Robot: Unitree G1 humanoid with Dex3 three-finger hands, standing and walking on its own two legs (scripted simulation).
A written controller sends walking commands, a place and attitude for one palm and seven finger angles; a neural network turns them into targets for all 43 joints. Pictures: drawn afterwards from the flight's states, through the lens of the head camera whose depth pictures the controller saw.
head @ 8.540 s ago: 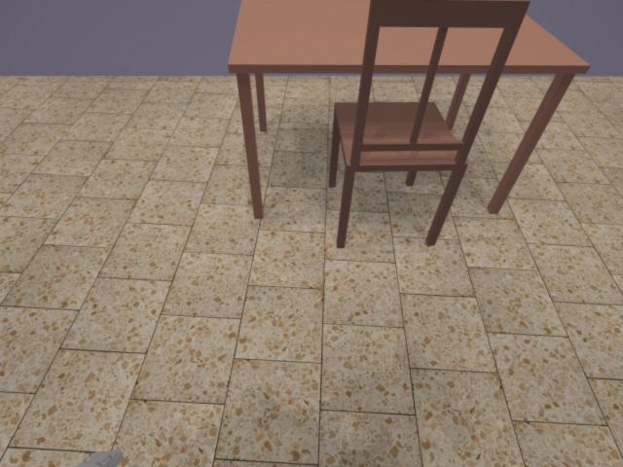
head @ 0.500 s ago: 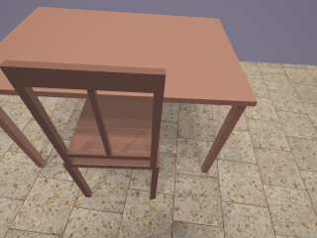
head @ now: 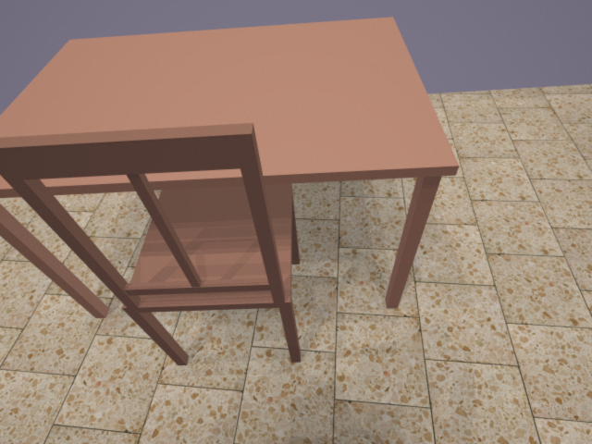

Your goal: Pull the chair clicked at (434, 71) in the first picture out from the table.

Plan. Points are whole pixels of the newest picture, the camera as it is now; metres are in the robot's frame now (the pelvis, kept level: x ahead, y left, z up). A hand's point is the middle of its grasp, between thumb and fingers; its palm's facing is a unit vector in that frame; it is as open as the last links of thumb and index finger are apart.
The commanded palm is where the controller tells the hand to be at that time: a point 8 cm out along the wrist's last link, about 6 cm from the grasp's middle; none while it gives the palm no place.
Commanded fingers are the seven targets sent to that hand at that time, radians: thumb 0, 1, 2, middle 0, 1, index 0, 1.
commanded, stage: come to a stop and stand still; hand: left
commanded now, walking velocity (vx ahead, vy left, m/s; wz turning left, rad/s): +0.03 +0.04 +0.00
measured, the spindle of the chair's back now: (171, 237) +0.47 +0.30 -0.07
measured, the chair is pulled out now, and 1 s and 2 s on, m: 0.00 0.00 0.00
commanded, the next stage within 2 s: look again from close up in 0.74 s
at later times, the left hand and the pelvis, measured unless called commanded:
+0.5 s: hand out of the picture -0.03 +0.23 -0.19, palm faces +0.04 -0.98 -0.18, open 7.4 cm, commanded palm none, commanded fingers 0.00 0.90 0.90 -0.20 -0.30 -0.20 -0.30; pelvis -0.01 +0.06 +0.00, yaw +0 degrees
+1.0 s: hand out of the picture -0.01 +0.22 -0.19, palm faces +0.00 -0.98 -0.20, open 7.4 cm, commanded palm none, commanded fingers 0.00 0.90 0.90 -0.20 -0.30 -0.20 -0.30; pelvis -0.01 +0.05 -0.01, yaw -1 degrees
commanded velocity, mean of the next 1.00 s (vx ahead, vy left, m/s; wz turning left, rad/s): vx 0.00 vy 0.00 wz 0.00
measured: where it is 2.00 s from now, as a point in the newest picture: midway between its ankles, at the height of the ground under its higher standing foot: outside the picture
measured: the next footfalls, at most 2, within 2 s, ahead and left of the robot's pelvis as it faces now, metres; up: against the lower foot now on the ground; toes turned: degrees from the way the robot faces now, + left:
left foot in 0.20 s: +0.06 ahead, +0.18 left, +0.00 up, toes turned +9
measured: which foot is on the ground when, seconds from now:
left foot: up 0.00-0.18, down 0.20-1.00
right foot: down 0.00-1.00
